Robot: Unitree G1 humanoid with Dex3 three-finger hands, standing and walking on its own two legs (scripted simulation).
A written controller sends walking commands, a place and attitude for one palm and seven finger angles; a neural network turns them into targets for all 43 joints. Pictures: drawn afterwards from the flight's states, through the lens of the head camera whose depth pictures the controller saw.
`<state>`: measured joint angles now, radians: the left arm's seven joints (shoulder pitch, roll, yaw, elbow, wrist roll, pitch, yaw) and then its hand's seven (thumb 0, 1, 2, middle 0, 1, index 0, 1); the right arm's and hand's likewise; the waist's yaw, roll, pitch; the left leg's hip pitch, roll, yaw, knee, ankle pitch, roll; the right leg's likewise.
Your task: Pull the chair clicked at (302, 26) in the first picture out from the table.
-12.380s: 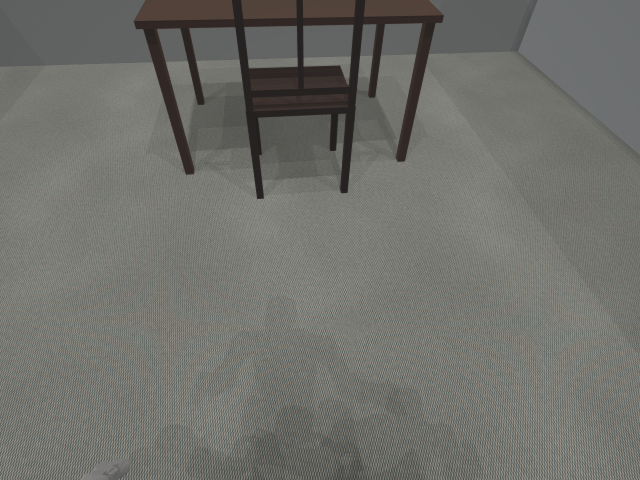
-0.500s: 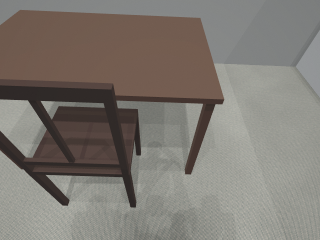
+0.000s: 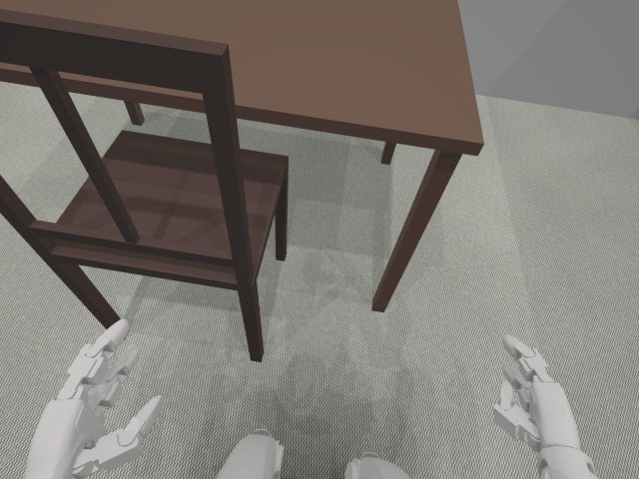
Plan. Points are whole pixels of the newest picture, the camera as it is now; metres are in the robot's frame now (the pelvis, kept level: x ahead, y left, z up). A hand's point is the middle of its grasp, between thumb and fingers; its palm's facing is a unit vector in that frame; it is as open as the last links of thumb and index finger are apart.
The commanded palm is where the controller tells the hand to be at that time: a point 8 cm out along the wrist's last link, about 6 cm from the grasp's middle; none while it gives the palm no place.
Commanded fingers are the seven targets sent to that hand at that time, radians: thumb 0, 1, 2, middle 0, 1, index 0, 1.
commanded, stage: raise the hand toward the chair's back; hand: left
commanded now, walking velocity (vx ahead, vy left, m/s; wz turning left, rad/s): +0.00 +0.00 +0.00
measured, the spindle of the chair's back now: (97, 172) +0.49 +0.39 +0.03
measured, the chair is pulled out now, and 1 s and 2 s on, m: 0.00 0.00 0.00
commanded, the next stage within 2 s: aim the fingers beside a spindle in 1.58 s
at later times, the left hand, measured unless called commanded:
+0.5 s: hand (142, 367) +0.22 +0.22 +0.04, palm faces -0.03 -1.00 -0.06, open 14.4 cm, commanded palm +0.20 +0.28 +0.05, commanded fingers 0.00 -0.31 0.38 -0.08 -0.11 -0.08 -0.11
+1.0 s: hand (118, 338) +0.24 +0.25 +0.06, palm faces -0.04 -1.00 -0.05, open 16.9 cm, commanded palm +0.23 +0.31 +0.06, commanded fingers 0.00 -0.50 0.30 -0.06 -0.08 -0.06 -0.08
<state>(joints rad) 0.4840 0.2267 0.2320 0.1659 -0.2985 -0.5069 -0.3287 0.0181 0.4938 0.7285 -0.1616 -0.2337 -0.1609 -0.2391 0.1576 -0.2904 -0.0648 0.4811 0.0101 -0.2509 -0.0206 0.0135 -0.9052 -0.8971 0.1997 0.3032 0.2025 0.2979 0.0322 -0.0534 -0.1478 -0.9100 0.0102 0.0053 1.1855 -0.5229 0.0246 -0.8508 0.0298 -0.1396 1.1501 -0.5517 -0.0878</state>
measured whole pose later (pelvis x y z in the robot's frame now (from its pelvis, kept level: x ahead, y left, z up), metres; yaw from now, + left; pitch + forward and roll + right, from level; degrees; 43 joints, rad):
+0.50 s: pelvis +0.00 +0.02 +0.00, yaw -1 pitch +17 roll -3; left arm 0.37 0.25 0.20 0.06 -0.29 -0.45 -0.33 0.01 -0.09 0.48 -0.10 -0.14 -0.10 -0.15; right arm 0.25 -0.25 -0.01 0.59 0.03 -0.21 -0.04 0.02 -0.90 -0.90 0.21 0.30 0.21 0.30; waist 0.00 0.04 -0.15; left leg -0.97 0.00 0.02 1.20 -0.52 0.06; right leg -0.91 0.02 -0.13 1.14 -0.53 -0.05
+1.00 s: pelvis +0.01 +0.05 +0.01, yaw -1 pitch +16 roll -5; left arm 0.33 0.28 0.19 0.00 -0.28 -0.37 -0.30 -0.01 -0.49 0.31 -0.06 -0.08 -0.06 -0.09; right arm 0.23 -0.23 0.04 0.51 0.02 -0.19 -0.03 0.01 -0.90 -0.90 0.21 0.30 0.21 0.30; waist 0.01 0.04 -0.14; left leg -0.91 -0.01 0.02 1.14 -0.51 0.09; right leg -0.83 0.01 -0.12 1.06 -0.51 -0.02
